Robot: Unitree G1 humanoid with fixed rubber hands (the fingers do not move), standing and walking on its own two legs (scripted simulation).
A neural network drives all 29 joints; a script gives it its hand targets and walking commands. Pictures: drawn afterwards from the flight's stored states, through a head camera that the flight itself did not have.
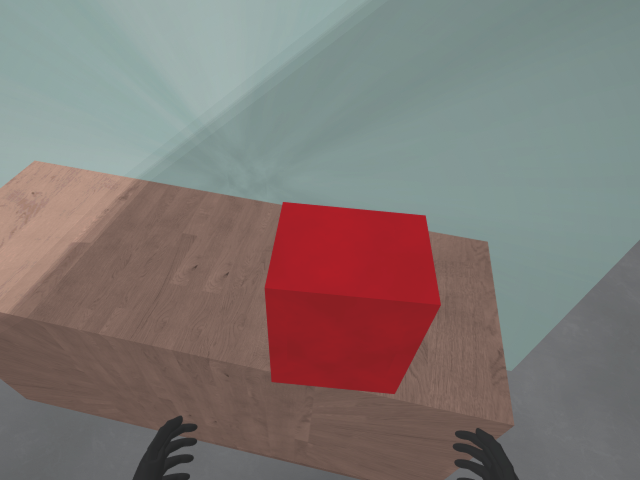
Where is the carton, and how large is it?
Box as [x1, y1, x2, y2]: [265, 202, 440, 393]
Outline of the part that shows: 283,202 265,284 271,380 277,382 394,393 440,305 425,215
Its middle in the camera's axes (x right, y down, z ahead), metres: +0.04 +0.10 +0.63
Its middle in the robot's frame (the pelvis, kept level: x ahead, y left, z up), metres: +0.40 -0.01 -0.05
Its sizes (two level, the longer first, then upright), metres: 0.217 0.162 0.277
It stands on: a pedestal, 0.58 m high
